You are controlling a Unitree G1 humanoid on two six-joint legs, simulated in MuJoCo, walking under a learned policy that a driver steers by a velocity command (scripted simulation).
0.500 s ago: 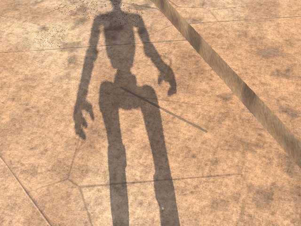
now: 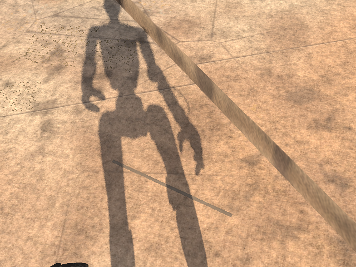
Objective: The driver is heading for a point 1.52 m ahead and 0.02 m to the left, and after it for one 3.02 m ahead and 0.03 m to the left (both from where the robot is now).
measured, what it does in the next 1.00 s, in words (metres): walks ahead: left foot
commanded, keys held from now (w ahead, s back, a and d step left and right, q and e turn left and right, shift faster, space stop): w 1.00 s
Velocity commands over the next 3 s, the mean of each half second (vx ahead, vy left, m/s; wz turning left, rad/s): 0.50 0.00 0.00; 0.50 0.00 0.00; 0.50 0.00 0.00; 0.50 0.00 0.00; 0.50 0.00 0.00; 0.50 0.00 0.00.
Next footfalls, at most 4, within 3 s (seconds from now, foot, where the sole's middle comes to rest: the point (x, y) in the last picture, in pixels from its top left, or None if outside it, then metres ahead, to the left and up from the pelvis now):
0.54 left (146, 263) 0.48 0.13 -0.76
1.08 right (205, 186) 0.78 -0.11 -0.76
1.60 left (149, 136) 1.06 0.12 -0.76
2.12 right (185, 99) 1.29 -0.06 -0.76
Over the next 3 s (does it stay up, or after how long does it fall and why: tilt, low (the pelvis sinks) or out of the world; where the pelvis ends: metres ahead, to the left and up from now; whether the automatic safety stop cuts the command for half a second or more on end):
stays up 1.62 0.10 0.02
